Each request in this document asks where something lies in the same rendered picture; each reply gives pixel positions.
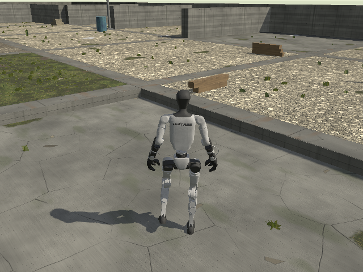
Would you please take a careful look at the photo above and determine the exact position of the left robot thigh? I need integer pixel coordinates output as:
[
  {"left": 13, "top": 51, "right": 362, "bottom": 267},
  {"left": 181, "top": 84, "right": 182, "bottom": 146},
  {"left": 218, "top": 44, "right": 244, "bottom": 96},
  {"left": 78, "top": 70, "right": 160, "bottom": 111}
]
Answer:
[{"left": 162, "top": 157, "right": 174, "bottom": 188}]

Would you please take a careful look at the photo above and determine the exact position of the right robot hand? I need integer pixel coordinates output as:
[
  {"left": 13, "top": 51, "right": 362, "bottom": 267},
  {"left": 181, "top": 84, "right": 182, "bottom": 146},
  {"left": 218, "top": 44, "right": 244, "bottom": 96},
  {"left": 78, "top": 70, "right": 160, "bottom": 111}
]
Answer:
[{"left": 205, "top": 158, "right": 218, "bottom": 172}]

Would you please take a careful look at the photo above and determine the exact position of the robot torso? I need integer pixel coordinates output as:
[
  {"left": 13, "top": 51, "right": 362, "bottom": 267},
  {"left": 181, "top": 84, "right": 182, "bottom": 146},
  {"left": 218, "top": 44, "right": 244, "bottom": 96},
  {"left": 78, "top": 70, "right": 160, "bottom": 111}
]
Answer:
[{"left": 169, "top": 114, "right": 196, "bottom": 170}]

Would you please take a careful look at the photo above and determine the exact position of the right robot forearm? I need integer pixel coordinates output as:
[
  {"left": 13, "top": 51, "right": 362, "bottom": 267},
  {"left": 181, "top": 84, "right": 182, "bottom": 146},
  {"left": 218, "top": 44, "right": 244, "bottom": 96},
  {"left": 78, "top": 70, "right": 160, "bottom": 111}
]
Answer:
[{"left": 205, "top": 138, "right": 216, "bottom": 161}]

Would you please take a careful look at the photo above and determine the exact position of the left robot forearm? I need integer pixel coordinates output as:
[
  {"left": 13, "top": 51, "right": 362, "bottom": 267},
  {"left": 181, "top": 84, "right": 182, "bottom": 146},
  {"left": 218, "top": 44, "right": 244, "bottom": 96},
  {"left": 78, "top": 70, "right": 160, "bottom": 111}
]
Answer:
[{"left": 148, "top": 137, "right": 160, "bottom": 160}]

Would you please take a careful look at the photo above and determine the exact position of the robot left upper arm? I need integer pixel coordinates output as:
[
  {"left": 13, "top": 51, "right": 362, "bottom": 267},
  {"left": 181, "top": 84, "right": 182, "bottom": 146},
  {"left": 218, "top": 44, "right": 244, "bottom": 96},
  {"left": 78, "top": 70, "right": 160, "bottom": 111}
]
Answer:
[{"left": 155, "top": 114, "right": 171, "bottom": 146}]

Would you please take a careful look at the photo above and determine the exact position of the robot right upper arm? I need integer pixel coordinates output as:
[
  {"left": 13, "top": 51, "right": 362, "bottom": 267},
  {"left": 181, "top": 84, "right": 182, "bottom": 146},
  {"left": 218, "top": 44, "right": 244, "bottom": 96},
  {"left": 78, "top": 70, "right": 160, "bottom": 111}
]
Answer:
[{"left": 195, "top": 115, "right": 210, "bottom": 146}]

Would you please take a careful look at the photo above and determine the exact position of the left robot hand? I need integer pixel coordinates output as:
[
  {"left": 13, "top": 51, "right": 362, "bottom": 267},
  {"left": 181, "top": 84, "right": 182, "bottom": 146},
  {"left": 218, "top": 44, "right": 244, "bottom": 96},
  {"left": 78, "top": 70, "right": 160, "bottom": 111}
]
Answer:
[{"left": 147, "top": 158, "right": 160, "bottom": 171}]

